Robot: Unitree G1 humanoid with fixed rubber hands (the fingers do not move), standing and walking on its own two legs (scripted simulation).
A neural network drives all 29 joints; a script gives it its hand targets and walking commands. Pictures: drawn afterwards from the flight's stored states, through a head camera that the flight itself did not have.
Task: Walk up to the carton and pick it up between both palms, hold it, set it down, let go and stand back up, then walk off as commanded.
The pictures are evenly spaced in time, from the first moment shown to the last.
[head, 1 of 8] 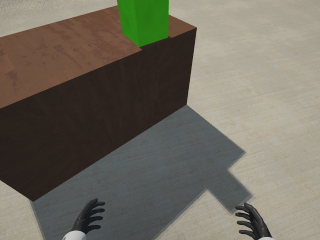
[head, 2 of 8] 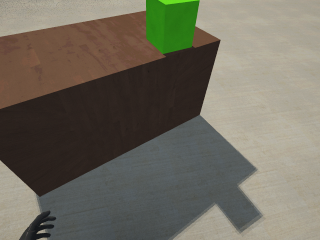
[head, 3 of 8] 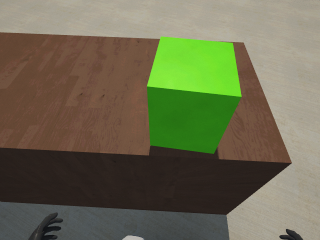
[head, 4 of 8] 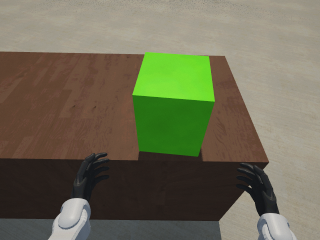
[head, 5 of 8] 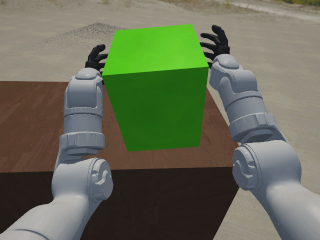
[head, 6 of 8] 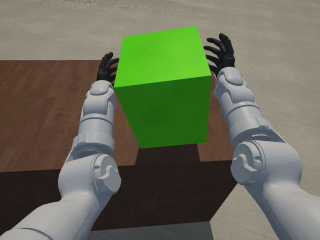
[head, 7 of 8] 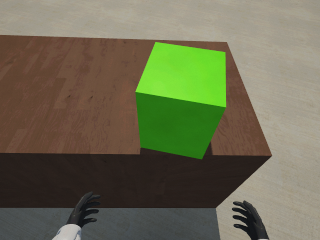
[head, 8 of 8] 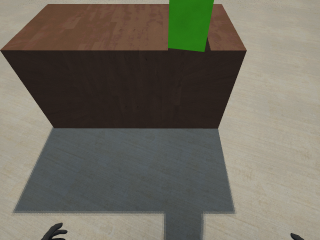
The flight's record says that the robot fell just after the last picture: no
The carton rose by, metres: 0.25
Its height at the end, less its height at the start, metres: +0.00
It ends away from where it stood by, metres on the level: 0.03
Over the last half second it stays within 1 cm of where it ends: yes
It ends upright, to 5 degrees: yes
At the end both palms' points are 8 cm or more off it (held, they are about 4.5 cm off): yes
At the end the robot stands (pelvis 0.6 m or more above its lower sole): yes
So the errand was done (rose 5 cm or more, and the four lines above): yes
